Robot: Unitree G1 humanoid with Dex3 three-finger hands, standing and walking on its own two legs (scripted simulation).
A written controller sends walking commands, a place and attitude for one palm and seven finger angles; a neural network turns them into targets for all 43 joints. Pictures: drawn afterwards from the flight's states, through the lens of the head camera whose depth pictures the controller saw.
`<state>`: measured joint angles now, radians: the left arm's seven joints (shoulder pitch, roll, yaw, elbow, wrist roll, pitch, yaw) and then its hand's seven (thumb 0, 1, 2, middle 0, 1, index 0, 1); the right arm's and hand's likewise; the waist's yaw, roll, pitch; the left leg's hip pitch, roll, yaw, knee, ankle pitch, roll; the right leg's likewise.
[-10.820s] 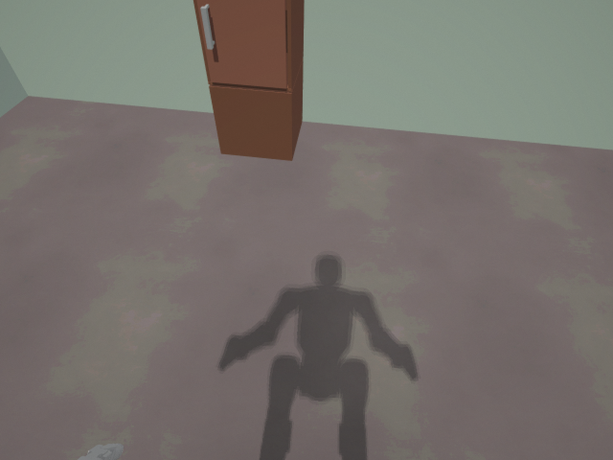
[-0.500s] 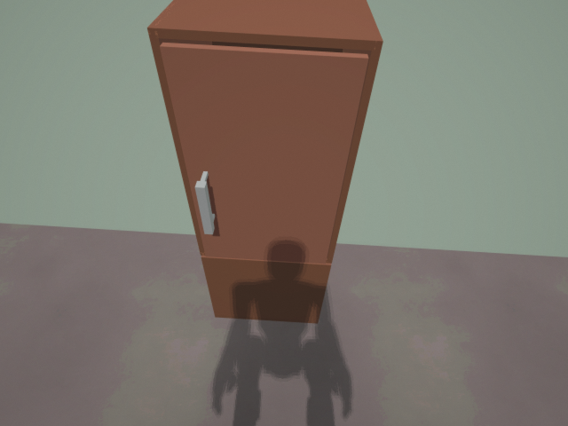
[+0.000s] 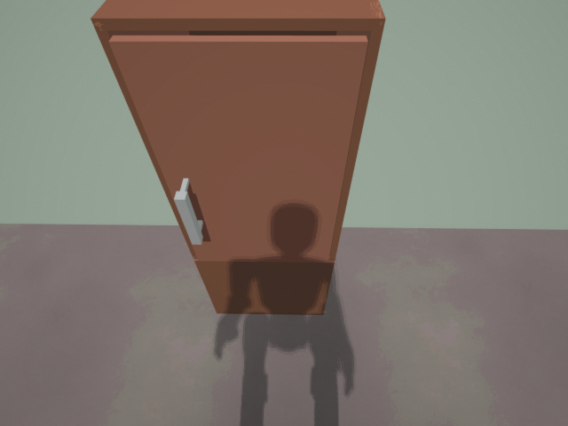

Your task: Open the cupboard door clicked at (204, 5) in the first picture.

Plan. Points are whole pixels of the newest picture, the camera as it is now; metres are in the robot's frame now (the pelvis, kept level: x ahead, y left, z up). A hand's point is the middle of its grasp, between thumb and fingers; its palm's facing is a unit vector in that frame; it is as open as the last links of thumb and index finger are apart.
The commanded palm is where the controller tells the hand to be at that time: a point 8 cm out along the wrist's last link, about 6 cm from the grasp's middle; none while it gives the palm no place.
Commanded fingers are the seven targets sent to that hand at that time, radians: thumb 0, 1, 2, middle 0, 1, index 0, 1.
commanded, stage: come to a stop and stand still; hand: left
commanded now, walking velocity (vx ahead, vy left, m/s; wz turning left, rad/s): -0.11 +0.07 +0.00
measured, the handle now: (191, 212) +0.52 +0.22 -0.09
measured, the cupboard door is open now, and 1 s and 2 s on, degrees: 0 0 0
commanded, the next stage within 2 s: look again from close up in 0.84 s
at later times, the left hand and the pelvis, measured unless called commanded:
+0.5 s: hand out of the picture -0.03 +0.20 -0.16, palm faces +0.02 -0.98 -0.21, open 7.4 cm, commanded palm none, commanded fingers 0.00 0.90 0.90 -0.20 -0.30 -0.20 -0.30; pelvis -0.04 +0.02 +0.01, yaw -1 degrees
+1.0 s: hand out of the picture -0.08 +0.16 -0.17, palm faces +0.02 -0.99 -0.14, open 7.4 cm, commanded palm none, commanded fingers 0.00 0.90 0.90 -0.20 -0.30 -0.20 -0.30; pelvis -0.05 +0.02 +0.01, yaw +0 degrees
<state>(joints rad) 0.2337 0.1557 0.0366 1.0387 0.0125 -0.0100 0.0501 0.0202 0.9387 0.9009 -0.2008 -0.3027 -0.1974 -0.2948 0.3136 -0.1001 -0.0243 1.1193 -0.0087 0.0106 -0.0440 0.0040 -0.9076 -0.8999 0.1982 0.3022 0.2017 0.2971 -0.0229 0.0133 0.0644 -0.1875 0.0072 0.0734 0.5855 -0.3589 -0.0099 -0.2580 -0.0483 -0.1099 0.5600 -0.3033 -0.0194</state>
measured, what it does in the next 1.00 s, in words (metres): shifts its weight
